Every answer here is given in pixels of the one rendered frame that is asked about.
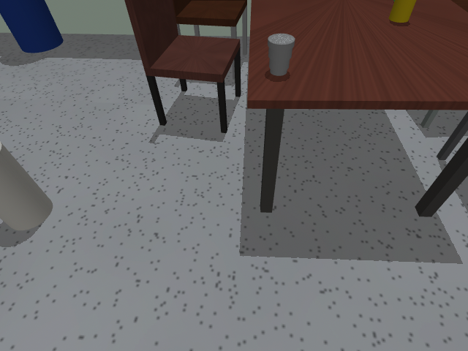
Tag table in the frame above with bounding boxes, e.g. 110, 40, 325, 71
247, 0, 468, 217

